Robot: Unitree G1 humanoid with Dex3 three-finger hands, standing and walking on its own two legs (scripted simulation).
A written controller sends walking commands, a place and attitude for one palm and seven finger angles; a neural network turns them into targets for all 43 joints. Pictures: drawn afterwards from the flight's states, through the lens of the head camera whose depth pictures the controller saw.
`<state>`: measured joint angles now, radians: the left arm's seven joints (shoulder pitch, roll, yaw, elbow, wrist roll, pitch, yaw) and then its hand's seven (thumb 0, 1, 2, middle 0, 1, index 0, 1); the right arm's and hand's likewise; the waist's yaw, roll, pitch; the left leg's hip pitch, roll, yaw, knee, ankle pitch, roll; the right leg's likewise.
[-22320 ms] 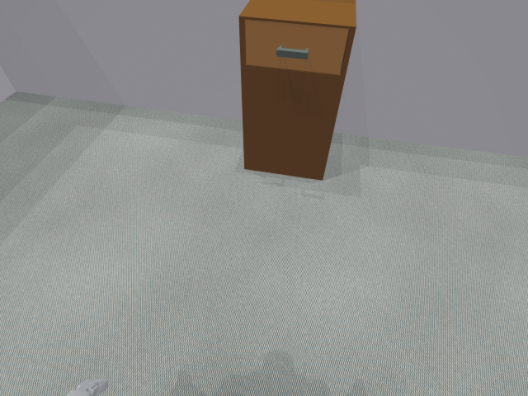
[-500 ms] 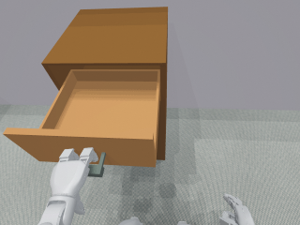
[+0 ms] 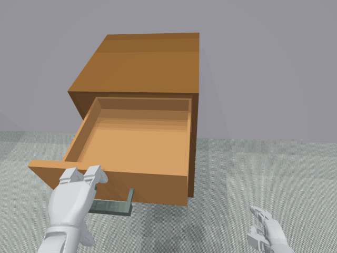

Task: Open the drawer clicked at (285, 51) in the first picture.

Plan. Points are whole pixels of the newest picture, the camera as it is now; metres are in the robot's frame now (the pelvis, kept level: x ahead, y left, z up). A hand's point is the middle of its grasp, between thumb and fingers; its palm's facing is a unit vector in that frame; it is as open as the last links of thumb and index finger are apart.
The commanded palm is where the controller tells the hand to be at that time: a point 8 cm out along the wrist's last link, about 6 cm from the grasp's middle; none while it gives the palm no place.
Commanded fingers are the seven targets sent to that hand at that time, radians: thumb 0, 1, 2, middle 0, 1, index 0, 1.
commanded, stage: lift the hand off the handle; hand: left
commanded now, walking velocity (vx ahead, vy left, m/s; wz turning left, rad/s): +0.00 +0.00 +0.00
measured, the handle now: (109, 199) +0.26 +0.19 -0.03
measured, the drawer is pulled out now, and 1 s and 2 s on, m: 0.29 0.29 0.29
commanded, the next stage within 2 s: draw the hand back to the body in 0.60 s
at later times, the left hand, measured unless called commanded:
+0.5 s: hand (81, 190) +0.22 +0.20 +0.10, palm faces +0.08 -0.15 -0.99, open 13.8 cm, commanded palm +0.19 +0.21 +0.16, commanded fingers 0.00 -0.50 0.30 -0.30 -1.20 -0.30 -1.20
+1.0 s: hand (66, 189) +0.21 +0.23 +0.11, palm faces +0.05 -0.12 -0.99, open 13.8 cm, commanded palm +0.18 +0.22 +0.17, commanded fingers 0.00 -0.50 0.30 -0.30 -1.20 -0.30 -1.20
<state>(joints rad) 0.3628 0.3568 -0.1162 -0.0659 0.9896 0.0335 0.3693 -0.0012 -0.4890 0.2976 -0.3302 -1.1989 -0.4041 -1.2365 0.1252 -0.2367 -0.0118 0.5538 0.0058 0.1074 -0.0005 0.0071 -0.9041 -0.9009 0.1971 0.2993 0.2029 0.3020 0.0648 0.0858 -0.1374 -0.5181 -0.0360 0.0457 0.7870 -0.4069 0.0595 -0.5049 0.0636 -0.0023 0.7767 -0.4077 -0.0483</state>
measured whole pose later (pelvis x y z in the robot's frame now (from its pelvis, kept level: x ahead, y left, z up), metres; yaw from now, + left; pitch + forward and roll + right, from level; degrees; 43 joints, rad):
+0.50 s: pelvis +0.01 +0.00 +0.02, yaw +0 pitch +3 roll +0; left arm 0.39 0.41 -0.11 -0.32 0.94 0.09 0.17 0.00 -0.49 0.30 -0.33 -1.20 -0.32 -1.21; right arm 0.13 -0.24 0.03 0.54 0.02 0.14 0.03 0.01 -0.90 -0.90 0.20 0.30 0.20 0.30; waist 0.10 0.11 -0.09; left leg -0.34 -0.04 0.05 0.63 -0.35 0.06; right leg -0.33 0.06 0.01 0.62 -0.35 -0.05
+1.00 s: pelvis +0.01 -0.01 +0.02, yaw -1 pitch +3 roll +0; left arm 0.45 0.48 0.01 -0.36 0.87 0.05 0.13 0.00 -0.49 0.30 -0.32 -1.20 -0.32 -1.20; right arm 0.12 -0.26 0.03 0.54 0.02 0.14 0.02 0.01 -0.90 -0.90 0.20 0.30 0.20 0.30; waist 0.10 0.11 -0.07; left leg -0.30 -0.02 0.05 0.57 -0.33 0.05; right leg -0.28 0.08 0.02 0.55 -0.32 -0.06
